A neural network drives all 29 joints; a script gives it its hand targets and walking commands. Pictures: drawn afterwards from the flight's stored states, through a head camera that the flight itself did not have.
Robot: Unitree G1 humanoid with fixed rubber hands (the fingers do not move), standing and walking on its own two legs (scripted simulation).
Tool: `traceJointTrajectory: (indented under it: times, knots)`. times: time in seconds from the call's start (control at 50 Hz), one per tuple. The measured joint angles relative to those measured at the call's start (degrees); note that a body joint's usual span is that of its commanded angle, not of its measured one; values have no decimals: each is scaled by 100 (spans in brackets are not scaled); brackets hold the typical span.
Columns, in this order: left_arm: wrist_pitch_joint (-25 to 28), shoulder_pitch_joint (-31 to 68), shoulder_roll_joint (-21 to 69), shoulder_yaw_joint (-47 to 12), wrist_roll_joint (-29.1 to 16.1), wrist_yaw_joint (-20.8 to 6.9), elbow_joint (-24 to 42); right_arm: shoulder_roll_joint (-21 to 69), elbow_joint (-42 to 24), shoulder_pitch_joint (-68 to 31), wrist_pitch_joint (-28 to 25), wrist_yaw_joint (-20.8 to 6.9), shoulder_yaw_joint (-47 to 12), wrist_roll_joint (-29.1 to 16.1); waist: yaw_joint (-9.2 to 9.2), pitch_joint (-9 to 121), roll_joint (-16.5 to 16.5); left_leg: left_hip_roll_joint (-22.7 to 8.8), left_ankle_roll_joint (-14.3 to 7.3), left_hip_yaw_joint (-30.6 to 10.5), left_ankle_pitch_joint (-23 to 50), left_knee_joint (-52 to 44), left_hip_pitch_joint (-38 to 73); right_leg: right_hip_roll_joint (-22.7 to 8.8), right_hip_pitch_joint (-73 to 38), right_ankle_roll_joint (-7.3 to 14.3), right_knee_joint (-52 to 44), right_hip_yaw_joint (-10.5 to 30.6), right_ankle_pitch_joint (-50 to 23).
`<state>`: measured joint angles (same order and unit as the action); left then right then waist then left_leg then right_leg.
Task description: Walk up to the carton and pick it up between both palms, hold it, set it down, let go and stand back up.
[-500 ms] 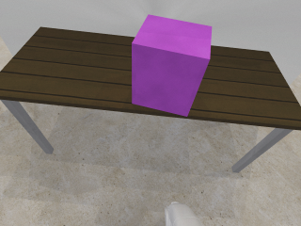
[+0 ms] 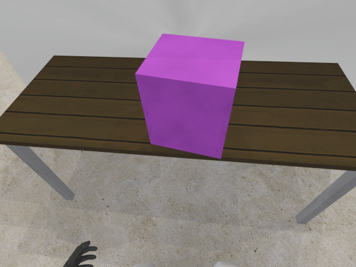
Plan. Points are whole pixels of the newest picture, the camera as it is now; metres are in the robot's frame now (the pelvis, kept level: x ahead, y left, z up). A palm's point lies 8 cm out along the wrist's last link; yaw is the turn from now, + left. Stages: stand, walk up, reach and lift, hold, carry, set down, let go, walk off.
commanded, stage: walk up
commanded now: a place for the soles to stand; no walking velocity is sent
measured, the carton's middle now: (192, 98) +0.58 -0.02 +0.02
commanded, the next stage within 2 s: none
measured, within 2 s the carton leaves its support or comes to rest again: neither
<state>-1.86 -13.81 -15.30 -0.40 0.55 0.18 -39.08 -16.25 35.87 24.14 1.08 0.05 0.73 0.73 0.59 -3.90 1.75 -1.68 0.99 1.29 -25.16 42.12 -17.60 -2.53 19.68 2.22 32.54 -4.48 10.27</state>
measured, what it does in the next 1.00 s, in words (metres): steps on the spot: left foot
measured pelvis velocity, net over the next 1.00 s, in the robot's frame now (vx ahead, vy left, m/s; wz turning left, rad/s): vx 0.04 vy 0.01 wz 0.08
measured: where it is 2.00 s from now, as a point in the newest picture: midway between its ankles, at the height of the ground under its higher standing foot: outside the picture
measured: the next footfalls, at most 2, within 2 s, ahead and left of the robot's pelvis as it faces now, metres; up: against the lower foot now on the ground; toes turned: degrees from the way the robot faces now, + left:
left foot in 0.04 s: +0.06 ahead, +0.14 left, +0.00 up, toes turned +2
left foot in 1.28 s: +0.13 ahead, +0.23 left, +0.00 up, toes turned +4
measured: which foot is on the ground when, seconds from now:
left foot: up 0.00-0.02, down 0.04-0.96, up 0.98-1.00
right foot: down 0.00-1.00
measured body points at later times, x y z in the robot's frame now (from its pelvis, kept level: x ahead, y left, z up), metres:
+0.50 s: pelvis +0.03 +0.01 +0.01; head +0.04 +0.01 +0.45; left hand +0.11 +0.28 -0.11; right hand +0.15 -0.24 -0.10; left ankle +0.02 +0.14 -0.73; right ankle +0.08 -0.11 -0.73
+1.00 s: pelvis +0.04 +0.01 +0.01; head +0.04 +0.00 +0.46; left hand +0.10 +0.28 -0.11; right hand +0.14 -0.25 -0.11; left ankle +0.01 +0.13 -0.72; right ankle +0.08 -0.11 -0.73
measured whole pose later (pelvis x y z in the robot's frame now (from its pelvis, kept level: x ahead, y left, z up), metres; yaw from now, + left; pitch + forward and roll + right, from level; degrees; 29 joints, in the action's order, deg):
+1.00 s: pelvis +0.04 +0.01 +0.01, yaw +5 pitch -1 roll +0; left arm 0.2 -17.3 -15.9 -0.5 1.7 0.1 -42.4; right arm -17.2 37.7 20.8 1.0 -1.9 0.9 2.9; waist 0.2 -0.8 0.6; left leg -0.2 -0.8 -0.9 -28.3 37.9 -15.4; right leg -3.2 16.6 1.6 30.9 -6.1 15.3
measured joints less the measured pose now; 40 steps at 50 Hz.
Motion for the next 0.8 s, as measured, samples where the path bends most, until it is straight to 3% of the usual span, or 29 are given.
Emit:
traceJointTrajectory:
  times: [0.08, 0.24, 0.52, 0.8]
  knots:
    - [-64, -86, -77, 3, -77, -43, -106, -8, 23, -50, -31, -26, 62, 31, -33, 123, -104, 99, -80, -71, 841, -677, 195, -75, 153, -145, 292, -63, 210]
    - [90, -336, -110, -28, -32, -122, -282, -20, 129, -189, -118, -99, -19, -122, 33, 232, -339, 148, -43, -171, 829, -1007, 361, -22, -96, -191, -136, -11, 75]
    - [133, -211, -106, -124, -68, -99, -333, -22, 108, -522, -130, -66, -171, -104, 17, 257, -131, 145, -36, -290, 748, -1093, 470, -21, -259, -199, -226, -107, 217]
    - [110, -24, -121, -127, -76, -94, -296, -57, 232, -439, -108, -64, -139, -88, -34, 231, -141, 172, -6, -403, 784, -1133, 486, -57, -305, -181, -222, -203, 254]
